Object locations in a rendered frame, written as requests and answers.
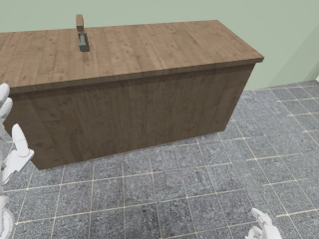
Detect robot right hand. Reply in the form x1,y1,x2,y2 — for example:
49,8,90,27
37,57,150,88
244,207,282,239

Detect counter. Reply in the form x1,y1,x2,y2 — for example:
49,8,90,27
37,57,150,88
0,14,265,170

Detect left robot forearm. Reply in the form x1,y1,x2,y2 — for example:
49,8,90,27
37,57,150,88
0,195,15,239

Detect robot left hand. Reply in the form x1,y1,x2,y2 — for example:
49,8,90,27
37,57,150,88
0,83,35,196

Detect tap lever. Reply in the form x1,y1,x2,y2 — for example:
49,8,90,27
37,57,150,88
79,33,88,52

